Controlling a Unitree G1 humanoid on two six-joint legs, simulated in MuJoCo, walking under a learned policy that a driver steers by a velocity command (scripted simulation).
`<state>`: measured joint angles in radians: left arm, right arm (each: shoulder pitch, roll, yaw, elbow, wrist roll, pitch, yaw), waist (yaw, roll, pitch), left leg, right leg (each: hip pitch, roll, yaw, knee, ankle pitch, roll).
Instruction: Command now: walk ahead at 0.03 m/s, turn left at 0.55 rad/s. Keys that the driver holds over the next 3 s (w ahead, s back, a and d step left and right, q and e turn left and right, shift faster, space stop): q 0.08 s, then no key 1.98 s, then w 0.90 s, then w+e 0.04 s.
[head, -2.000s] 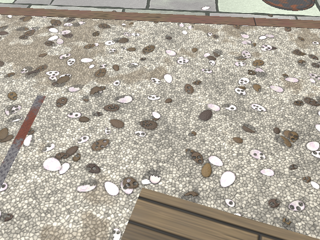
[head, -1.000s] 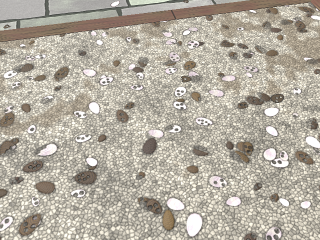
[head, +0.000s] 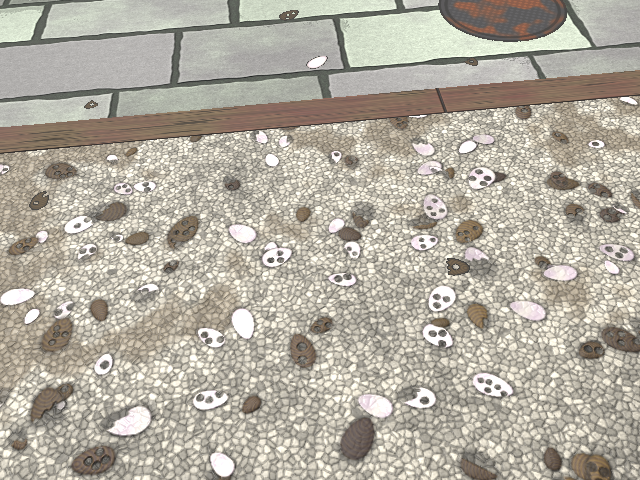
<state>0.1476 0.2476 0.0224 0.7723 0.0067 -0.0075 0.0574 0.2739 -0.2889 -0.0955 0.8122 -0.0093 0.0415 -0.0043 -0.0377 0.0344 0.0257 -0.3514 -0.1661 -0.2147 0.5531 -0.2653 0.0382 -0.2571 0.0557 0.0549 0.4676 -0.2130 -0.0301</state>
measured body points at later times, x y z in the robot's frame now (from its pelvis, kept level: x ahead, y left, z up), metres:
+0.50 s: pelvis -0.01 +0.01 +0.00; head +0.00 +0.02 +0.45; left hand +0.01 +0.28 -0.13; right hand +0.15 -0.22 -0.11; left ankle -0.05 +0.10 -0.74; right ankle +0.01 -0.11 -0.73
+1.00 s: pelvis -0.02 +0.00 +0.01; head -0.02 +0.00 +0.46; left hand -0.04 +0.25 -0.14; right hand +0.05 -0.25 -0.14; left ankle -0.05 +0.10 -0.74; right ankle +0.01 -0.12 -0.74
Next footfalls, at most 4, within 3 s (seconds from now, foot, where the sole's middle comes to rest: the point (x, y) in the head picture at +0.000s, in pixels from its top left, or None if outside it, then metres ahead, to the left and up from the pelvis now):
0.42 left None -0.01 0.11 -0.77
2.80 left None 0.40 0.09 -0.77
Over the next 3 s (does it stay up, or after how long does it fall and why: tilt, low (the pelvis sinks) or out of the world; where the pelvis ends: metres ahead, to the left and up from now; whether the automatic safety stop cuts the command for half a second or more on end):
stays up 0.36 0.04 0.01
